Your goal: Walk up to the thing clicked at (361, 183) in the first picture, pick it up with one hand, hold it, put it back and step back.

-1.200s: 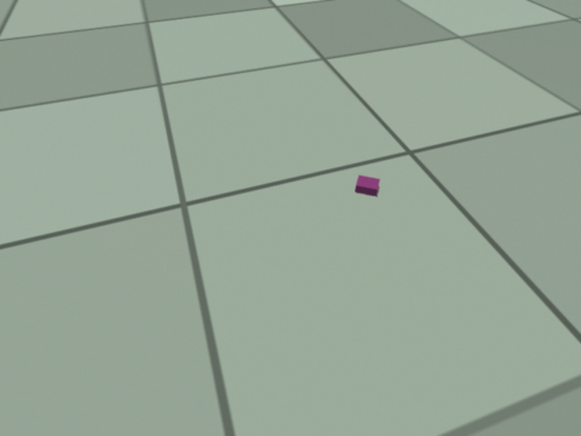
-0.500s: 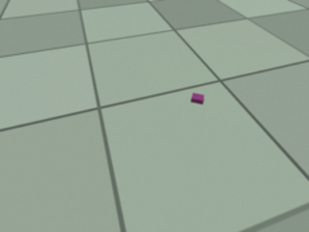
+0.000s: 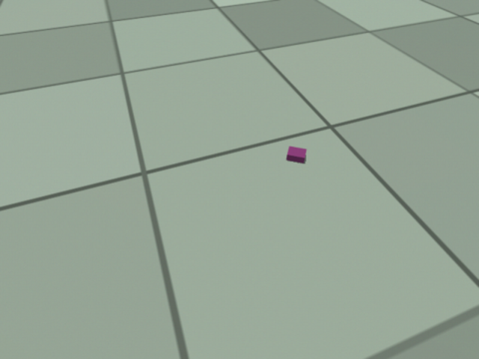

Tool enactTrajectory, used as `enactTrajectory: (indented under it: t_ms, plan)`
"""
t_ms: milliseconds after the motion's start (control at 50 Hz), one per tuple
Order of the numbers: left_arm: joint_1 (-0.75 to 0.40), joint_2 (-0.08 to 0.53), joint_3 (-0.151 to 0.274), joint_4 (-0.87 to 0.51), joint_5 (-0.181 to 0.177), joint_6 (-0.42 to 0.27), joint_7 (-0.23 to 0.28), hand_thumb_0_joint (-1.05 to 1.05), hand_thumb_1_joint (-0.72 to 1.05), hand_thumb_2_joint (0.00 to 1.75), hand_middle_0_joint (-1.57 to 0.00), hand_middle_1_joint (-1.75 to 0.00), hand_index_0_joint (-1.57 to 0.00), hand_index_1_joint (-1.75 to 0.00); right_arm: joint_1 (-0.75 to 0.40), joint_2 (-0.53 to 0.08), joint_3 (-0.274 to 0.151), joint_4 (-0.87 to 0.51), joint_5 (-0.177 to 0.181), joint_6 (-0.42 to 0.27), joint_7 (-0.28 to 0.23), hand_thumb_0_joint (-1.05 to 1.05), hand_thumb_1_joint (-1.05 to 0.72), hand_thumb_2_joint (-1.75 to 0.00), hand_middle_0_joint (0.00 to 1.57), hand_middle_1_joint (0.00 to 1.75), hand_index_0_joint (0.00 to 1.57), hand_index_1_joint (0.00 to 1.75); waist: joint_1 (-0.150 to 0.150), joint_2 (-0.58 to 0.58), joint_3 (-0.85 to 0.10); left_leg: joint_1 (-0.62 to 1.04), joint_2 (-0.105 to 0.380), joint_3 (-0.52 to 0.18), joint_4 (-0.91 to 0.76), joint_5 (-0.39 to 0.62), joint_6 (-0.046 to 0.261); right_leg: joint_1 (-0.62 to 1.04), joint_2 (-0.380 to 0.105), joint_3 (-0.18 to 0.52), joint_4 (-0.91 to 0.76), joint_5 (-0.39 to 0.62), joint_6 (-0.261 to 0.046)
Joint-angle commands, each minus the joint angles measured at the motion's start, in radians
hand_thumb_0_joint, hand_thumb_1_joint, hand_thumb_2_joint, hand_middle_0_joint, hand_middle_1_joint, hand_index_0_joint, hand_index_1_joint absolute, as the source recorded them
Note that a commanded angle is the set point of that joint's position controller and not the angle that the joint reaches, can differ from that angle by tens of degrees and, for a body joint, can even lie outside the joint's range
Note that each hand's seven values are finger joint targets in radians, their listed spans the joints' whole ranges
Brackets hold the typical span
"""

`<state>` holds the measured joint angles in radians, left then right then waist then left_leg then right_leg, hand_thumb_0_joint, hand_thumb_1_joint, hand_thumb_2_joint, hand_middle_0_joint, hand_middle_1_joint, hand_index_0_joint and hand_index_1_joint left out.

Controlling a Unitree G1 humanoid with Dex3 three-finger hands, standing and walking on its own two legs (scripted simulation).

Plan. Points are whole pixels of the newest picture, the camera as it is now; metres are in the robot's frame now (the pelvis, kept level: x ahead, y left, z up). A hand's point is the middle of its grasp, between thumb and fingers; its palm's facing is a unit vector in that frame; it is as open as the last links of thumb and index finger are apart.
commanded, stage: walk up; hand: left
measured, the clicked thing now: (296, 154) +1.41 -0.30 -0.76
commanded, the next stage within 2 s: none
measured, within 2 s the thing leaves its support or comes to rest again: neither
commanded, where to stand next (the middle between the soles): +0.94 -0.40 m, yaw -14 degrees
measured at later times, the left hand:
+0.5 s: hand (173, 344) +0.20 +0.15 -0.15, palm faces -0.11 -0.94 -0.33, open 7.4 cm
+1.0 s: hand (224, 190) +0.57 +0.07 -0.14, palm faces -0.34 -0.87 -0.36, open 7.4 cm
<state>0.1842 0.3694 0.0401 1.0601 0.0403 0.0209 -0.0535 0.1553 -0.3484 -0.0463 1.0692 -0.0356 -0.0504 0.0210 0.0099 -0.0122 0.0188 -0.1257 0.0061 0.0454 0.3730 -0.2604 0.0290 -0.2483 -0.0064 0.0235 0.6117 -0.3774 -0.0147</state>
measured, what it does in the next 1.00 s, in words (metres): walks ahead, turning right: right foot, then left foot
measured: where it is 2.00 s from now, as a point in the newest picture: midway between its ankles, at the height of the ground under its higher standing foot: (317, 251)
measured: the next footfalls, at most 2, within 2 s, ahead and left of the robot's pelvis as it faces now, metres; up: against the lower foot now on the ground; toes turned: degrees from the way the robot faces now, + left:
right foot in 0.26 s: +0.17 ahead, -0.24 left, +0.00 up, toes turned -10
left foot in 0.64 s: +0.39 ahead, -0.02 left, +0.00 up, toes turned -5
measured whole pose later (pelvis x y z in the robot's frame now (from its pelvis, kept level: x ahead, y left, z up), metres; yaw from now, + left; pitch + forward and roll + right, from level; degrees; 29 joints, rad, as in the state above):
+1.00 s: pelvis +0.38 -0.16 -0.01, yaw -16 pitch -2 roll +1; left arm 0.20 0.46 0.07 0.86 0.01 -0.03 -0.10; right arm 0.39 -0.43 -0.06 0.88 -0.02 -0.10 0.04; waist -0.05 -0.03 0.07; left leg -0.05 0.07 0.18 0.45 -0.35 -0.02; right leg -0.52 -0.09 0.02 0.69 -0.18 -0.01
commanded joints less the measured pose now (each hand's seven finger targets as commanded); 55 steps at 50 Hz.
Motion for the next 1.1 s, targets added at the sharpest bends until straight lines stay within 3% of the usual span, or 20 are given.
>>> enactTrajectory:
  t_ms: [0, 140, 220, 240, 260, 280, 300, 380, 540, 600, 620, 640, 660, 680, 760, 800, 980, 1040, 1060, 1080]
  plan:
    - [-0.135, 0.251, 0.085, -0.159, 0.007, -0.031, -0.029, 0.00, 0.90, 0.90, -0.20, -0.30, -0.20, -0.30, 0.053, -0.382, -0.113, -0.092, -0.003, -0.050, -0.027, 0.00, -0.90, -0.90, 0.20, 0.30, 0.20, 0.30, -0.056, 0.069, 0.083, 0.111, 0.431, -0.443, -0.273, -0.441, 0.197, -0.442, -0.110, 0.143, 0.325, -0.021, -0.011]
    - [-0.017, 0.222, 0.097, -0.168, -0.009, -0.025, -0.082, 0.00, 0.90, 0.90, -0.20, -0.30, -0.20, -0.30, -0.080, -0.357, -0.116, -0.174, -0.026, -0.053, -0.007, 0.00, -0.90, -0.90, 0.20, 0.30, 0.20, 0.30, 0.022, 0.213, 0.079, -0.123, 0.259, -0.040, -0.192, -0.312, 0.115, -0.099, -0.101, -0.043, 0.080, 0.074, 0.007]
    - [0.212, 0.261, 0.120, -0.085, 0.004, -0.045, -0.054, 0.00, 0.90, 0.90, -0.20, -0.30, -0.20, -0.30, -0.061, -0.312, -0.098, -0.174, -0.021, -0.028, -0.005, 0.00, -0.90, -0.90, 0.20, 0.30, 0.20, 0.30, 0.113, -0.043, 0.014, -0.274, 0.181, 0.081, 0.217, -0.361, 0.087, 0.217, -0.008, -0.147, -0.018, 0.134, 0.003]
    - [0.324, 0.321, 0.142, -0.061, 0.008, -0.055, -0.035, 0.00, 0.90, 0.90, -0.20, -0.30, -0.20, -0.30, -0.030, -0.246, -0.073, -0.183, -0.020, -0.022, -0.002, 0.00, -0.90, -0.90, 0.20, 0.30, 0.20, 0.30, 0.166, -0.273, -0.026, -0.388, 0.084, 0.137, 0.528, -0.333, 0.065, 0.335, -0.020, -0.044, -0.126, -0.033, -0.033]
    - [0.350, 0.393, 0.162, -0.083, 0.007, -0.059, -0.016, 0.00, 0.90, 0.90, -0.20, -0.30, -0.20, -0.30, -0.004, -0.174, -0.039, -0.214, -0.004, -0.020, 0.005, 0.00, -0.90, -0.90, 0.20, 0.30, 0.20, 0.30, 0.169, -0.440, 0.020, -0.573, 0.000, 0.084, 0.777, -0.384, 0.017, 0.308, -0.200, 0.347, -0.324, -0.374, -0.084]
    - [0.244, 0.429, 0.153, -0.141, -0.004, -0.066, -0.016, 0.00, 0.90, 0.90, -0.20, -0.30, -0.20, -0.30, 0.014, -0.252, -0.055, -0.228, 0.015, -0.018, 0.009, 0.00, -0.90, -0.90, 0.20, 0.30, 0.20, 0.30, 0.100, -0.310, 0.041, -0.572, 0.014, -0.004, 0.828, -0.302, -0.004, 0.195, -0.357, 0.681, -0.531, -0.573, -0.179]
    - [0.167, 0.456, 0.152, -0.171, -0.018, -0.069, -0.017, 0.00, 0.90, 0.90, -0.20, -0.30, -0.20, -0.30, 0.000, -0.320, -0.075, -0.216, 0.009, -0.022, 0.006, 0.00, -0.90, -0.90, 0.20, 0.30, 0.20, 0.30, 0.072, -0.222, 0.121, -0.531, 0.074, -0.058, 0.818, -0.278, -0.003, 0.075, -0.394, 0.746, -0.535, -0.557, -0.246]
    - [0.107, 0.339, 0.117, -0.192, -0.035, -0.084, -0.001, 0.00, 0.90, 0.90, -0.20, -0.30, -0.20, -0.30, 0.098, -0.301, -0.069, -0.163, 0.032, -0.026, 0.017, 0.00, -0.90, -0.90, 0.20, 0.30, 0.20, 0.30, 0.009, -0.146, 0.083, -0.424, 0.138, -0.091, 0.681, -0.105, 0.018, 0.052, -0.251, 0.366, -0.402, -0.175, -0.184]
    - [0.081, 0.315, 0.094, -0.264, -0.024, -0.104, -0.005, 0.00, 0.90, 0.90, -0.20, -0.30, -0.20, -0.30, 0.039, -0.262, -0.083, -0.246, 0.013, -0.044, 0.042, 0.00, -0.90, -0.90, 0.20, 0.30, 0.20, 0.30, 0.010, -0.056, 0.073, -0.211, 0.090, 0.008, 0.265, 0.060, -0.017, -0.068, -0.206, 0.166, -0.342, 0.013, -0.182]
    - [0.092, 0.270, 0.075, -0.275, -0.023, -0.101, -0.008, 0.00, 0.90, 0.90, -0.20, -0.30, -0.20, -0.30, 0.222, -0.281, -0.111, -0.203, 0.007, -0.061, 0.022, 0.00, -0.90, -0.90, 0.20, 0.30, 0.20, 0.30, -0.091, 0.067, -0.057, 0.161, 0.020, 0.067, 0.146, 0.104, 0.003, -0.167, -0.120, 0.045, -0.019, 0.244, -0.129]
    - [0.147, 0.210, 0.057, -0.275, -0.025, -0.101, -0.007, 0.00, 0.90, 0.90, -0.20, -0.30, -0.20, -0.30, 0.329, -0.333, -0.131, -0.183, -0.002, -0.069, 0.009, 0.00, -0.90, -0.90, 0.20, 0.30, 0.20, 0.30, -0.130, 0.239, -0.127, 0.318, 0.125, -0.091, 0.062, -0.080, 0.046, -0.282, -0.031, -0.026, 0.268, 0.212, -0.097]
    - [0.198, 0.143, 0.040, -0.277, -0.031, -0.099, -0.003, 0.00, 0.90, 0.90, -0.20, -0.30, -0.20, -0.30, 0.364, -0.395, -0.144, -0.205, -0.015, -0.074, -0.001, 0.00, -0.90, -0.90, 0.20, 0.30, 0.20, 0.30, -0.116, 0.336, -0.145, 0.388, 0.368, -0.532, -0.051, -0.344, 0.118, -0.470, 0.096, 0.004, 0.477, -0.121, -0.046]
    - [0.203, 0.254, 0.063, -0.261, -0.023, -0.086, 0.009, 0.00, 0.90, 0.90, -0.20, -0.30, -0.20, -0.30, 0.276, -0.419, -0.145, -0.241, 0.014, -0.073, -0.001, 0.00, -0.90, -0.90, 0.20, 0.30, 0.20, 0.30, -0.095, 0.195, -0.106, 0.261, 0.470, -0.716, -0.177, -0.591, 0.197, -0.478, 0.062, 0.088, 0.572, -0.142, -0.047]
    - [0.190, 0.302, 0.067, -0.254, -0.018, -0.084, 0.015, 0.00, 0.90, 0.90, -0.20, -0.30, -0.20, -0.30, 0.209, -0.422, -0.147, -0.254, 0.032, -0.069, 0.002, 0.00, -0.90, -0.90, 0.20, 0.30, 0.20, 0.30, -0.070, 0.166, -0.042, 0.194, 0.504, -0.736, -0.191, -0.578, 0.254, -0.488, 0.001, 0.112, 0.617, -0.107, -0.053]
    - [0.153, 0.253, 0.070, -0.227, -0.040, -0.092, 0.001, 0.00, 0.90, 0.90, -0.20, -0.30, -0.20, -0.30, 0.192, -0.313, -0.093, -0.261, 0.033, -0.084, -0.001, 0.00, -0.90, -0.90, 0.20, 0.30, 0.20, 0.30, -0.038, 0.106, 0.079, 0.009, 0.319, -0.238, -0.126, 0.085, 0.151, -0.381, -0.054, 0.111, 0.487, 0.058, -0.023]
    - [0.145, 0.232, 0.065, -0.233, -0.042, -0.081, -0.013, 0.00, 0.90, 0.90, -0.20, -0.30, -0.20, -0.30, 0.161, -0.322, -0.089, -0.266, 0.028, -0.087, 0.001, 0.00, -0.90, -0.90, 0.20, 0.30, 0.20, 0.30, -0.016, 0.144, 0.101, -0.071, 0.297, -0.134, -0.135, 0.126, 0.164, -0.320, -0.064, 0.080, 0.402, 0.088, 0.002]
    - [-0.040, 0.219, 0.070, -0.278, -0.027, -0.076, -0.052, 0.00, 0.90, 0.90, -0.20, -0.30, -0.20, -0.30, 0.186, -0.358, -0.094, -0.275, 0.027, -0.071, 0.005, 0.00, -0.90, -0.90, 0.20, 0.30, 0.20, 0.30, -0.040, 0.115, 0.042, -0.041, 0.265, 0.009, -0.059, 0.146, 0.142, -0.128, -0.052, -0.089, 0.003, 0.245, -0.015]
    - [0.114, 0.259, 0.096, -0.233, -0.022, -0.084, -0.034, 0.00, 0.90, 0.90, -0.20, -0.30, -0.20, -0.30, 0.191, -0.332, -0.082, -0.287, 0.030, -0.057, -0.001, 0.00, -0.90, -0.90, 0.20, 0.30, 0.20, 0.30, 0.056, -0.014, -0.069, -0.083, 0.223, 0.067, 0.270, 0.323, 0.094, 0.162, 0.002, -0.111, -0.070, 0.215, -0.046]
    - [0.237, 0.310, 0.119, -0.203, -0.020, -0.094, -0.019, 0.00, 0.90, 0.90, -0.20, -0.30, -0.20, -0.30, 0.239, -0.273, -0.059, -0.290, 0.031, -0.055, -0.001, 0.00, -0.90, -0.90, 0.20, 0.30, 0.20, 0.30, 0.111, -0.175, -0.153, -0.187, 0.153, 0.087, 0.540, 0.227, 0.065, 0.327, -0.041, -0.015, -0.122, 0.118, -0.068]
    - [0.276, 0.385, 0.139, -0.218, -0.020, -0.100, -0.002, 0.00, 0.90, 0.90, -0.20, -0.30, -0.20, -0.30, 0.294, -0.194, -0.028, -0.307, 0.036, -0.053, 0.000, 0.00, -0.90, -0.90, 0.20, 0.30, 0.20, 0.30, 0.100, -0.375, -0.177, -0.402, 0.032, 0.071, 0.739, -0.217, 0.025, 0.450, -0.269, 0.372, -0.204, 0.060, -0.129]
